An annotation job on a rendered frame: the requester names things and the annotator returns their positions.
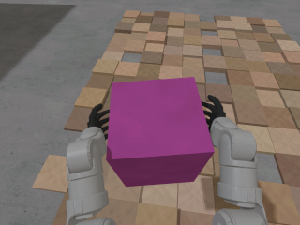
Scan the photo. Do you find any right robot hand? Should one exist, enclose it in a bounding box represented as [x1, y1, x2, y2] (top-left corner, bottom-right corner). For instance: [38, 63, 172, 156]
[202, 95, 226, 132]

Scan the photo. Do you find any carton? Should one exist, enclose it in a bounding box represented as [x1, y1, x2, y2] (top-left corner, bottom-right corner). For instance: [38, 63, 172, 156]
[106, 77, 215, 187]

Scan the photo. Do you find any right robot upper arm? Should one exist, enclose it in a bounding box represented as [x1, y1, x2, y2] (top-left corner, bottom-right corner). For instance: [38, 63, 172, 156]
[212, 208, 266, 225]

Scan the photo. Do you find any robot left forearm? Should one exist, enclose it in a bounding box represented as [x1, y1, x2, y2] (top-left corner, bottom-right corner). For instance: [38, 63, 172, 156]
[66, 127, 109, 225]

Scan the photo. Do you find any left robot hand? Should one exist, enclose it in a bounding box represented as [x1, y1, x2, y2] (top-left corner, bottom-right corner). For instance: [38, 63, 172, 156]
[87, 103, 110, 140]

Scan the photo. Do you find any robot right forearm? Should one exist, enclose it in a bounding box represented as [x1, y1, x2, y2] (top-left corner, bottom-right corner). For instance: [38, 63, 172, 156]
[209, 117, 268, 225]

